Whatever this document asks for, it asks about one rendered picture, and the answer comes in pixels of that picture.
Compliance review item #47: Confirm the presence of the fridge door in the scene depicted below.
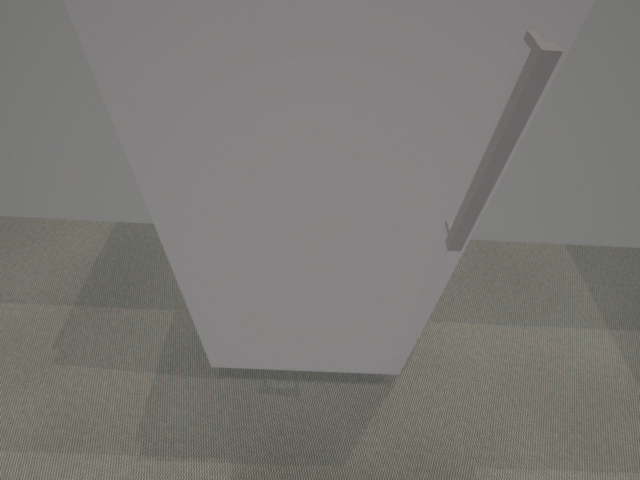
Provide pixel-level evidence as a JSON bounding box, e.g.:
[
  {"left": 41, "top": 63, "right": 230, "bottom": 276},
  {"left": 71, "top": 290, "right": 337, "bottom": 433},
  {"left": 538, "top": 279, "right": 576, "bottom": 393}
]
[{"left": 64, "top": 0, "right": 595, "bottom": 375}]

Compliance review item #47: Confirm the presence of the handle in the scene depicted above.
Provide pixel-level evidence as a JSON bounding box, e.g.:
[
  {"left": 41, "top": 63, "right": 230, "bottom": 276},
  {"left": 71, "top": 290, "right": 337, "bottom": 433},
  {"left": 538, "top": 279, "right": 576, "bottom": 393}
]
[{"left": 445, "top": 30, "right": 563, "bottom": 252}]

